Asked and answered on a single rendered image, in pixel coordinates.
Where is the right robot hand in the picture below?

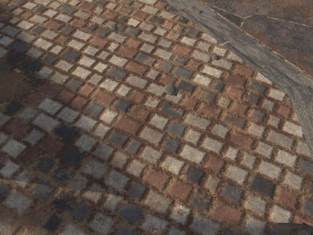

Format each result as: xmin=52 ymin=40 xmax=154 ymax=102
xmin=274 ymin=222 xmax=313 ymax=235

